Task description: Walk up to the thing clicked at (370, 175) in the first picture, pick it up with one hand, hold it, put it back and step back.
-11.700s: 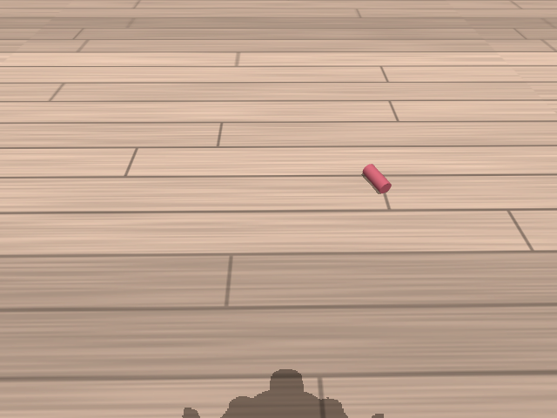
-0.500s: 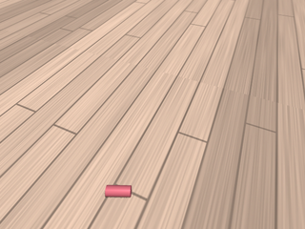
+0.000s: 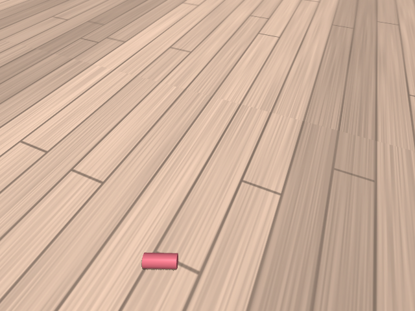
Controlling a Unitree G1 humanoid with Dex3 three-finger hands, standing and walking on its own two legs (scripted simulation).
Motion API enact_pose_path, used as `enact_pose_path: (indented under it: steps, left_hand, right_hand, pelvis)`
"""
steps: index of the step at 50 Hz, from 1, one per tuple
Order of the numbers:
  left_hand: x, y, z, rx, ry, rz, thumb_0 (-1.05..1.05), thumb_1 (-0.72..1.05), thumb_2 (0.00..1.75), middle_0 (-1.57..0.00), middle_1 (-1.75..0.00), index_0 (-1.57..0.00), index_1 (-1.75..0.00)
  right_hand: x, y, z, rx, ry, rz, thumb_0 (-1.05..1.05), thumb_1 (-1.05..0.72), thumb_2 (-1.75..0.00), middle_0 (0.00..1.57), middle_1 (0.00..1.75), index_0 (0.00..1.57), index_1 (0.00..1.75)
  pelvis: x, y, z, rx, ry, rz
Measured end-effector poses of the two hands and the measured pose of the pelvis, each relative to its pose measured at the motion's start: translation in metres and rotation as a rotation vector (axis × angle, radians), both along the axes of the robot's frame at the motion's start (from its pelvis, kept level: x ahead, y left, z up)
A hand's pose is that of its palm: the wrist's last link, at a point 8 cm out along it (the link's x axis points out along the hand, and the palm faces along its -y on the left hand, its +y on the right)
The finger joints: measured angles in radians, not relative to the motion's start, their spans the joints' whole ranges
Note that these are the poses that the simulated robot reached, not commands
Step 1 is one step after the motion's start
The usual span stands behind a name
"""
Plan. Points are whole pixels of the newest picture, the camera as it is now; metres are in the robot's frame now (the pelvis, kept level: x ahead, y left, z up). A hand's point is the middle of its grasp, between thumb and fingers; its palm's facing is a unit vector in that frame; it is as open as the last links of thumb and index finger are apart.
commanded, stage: stand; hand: left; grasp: from above
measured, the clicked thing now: (160, 260) +0.47 +0.24 -0.75
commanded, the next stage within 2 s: rise first in 0.08 s
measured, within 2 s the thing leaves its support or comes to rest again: neither
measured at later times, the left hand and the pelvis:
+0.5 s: hand out of the picture +0.16 +0.25 -0.17, palm faces -0.05 -0.93 -0.36, open 10.4 cm; pelvis -0.01 +0.00 -0.02, yaw -1 degrees
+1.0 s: hand out of the picture +0.14 +0.26 -0.22, palm faces -0.15 -0.88 -0.46, open 14.2 cm; pelvis +0.00 +0.01 -0.09, yaw -1 degrees
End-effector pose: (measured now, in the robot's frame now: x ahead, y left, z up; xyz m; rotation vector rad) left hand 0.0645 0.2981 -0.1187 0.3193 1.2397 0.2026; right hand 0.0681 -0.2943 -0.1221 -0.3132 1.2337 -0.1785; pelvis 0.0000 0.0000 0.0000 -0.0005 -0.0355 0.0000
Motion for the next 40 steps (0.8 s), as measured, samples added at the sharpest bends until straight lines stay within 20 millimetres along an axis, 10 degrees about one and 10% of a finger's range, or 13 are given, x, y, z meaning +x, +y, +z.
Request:
enact_pose_path:
  steps: [10,15,23,40]
  left_hand:
    - [-0.002,0.001,0.0,0.004,0.008,0.003,0.0,0.9,0.9,-0.2,-0.31,-0.2,-0.3]
    - [0.029,-0.005,-0.002,-0.012,-0.099,0.038,0.0,0.8,0.91,-0.2,-0.41,-0.19,-0.41]
    - [0.085,-0.001,-0.013,-0.002,-0.152,-0.063,0.0,0.36,0.92,-0.13,-0.78,-0.15,-0.76]
    - [0.074,0.004,-0.053,0.085,-0.1,-0.13,-0.01,-0.47,0.99,-0.07,-1.06,-0.07,-1.05]
  right_hand:
    - [0.0,0.0,-0.001,0.001,0.004,-0.001,0.0,-0.91,-0.9,0.2,0.3,0.21,0.29]
    - [0.009,0.013,-0.002,0.014,-0.106,-0.008,0.0,-0.92,-0.91,0.2,0.3,0.2,0.29]
    - [0.008,0.035,-0.01,0.05,-0.178,-0.049,0.0,-0.92,-0.9,0.2,0.3,0.21,0.29]
    - [0.057,0.051,-0.038,0.049,-0.343,0.011,0.01,-0.89,-0.9,0.2,0.3,0.21,0.29]
  pelvis:
    - [0.001,0.0,0.0,0.001,0.0,0.0]
    - [-0.008,0.001,-0.006,-0.002,0.05,0.009]
    - [-0.014,0.002,-0.022,-0.003,0.144,-0.011]
    - [-0.007,0.013,-0.069,-0.016,0.276,-0.015]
